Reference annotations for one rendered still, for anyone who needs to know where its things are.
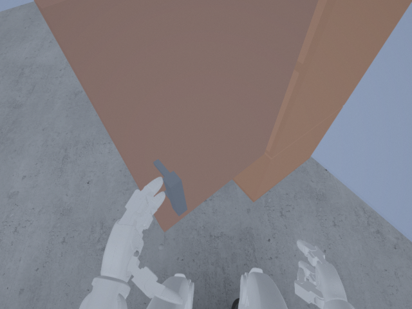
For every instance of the handle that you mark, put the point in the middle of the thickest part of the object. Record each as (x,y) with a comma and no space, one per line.
(174,188)

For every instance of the cupboard door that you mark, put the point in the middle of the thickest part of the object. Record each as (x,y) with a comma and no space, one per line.
(197,84)

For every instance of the left robot forearm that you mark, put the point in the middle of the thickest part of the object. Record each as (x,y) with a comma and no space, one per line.
(107,293)

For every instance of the robot left hand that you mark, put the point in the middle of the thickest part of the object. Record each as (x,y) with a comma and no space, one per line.
(126,238)

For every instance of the robot right hand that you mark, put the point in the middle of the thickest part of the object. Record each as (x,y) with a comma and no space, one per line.
(324,282)

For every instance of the robot thigh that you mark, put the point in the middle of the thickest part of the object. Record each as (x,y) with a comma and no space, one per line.
(184,287)
(258,291)

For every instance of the right robot thigh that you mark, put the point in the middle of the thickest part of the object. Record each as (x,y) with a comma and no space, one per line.
(258,291)

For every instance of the left robot thigh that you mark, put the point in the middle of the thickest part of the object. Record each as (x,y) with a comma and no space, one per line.
(184,287)

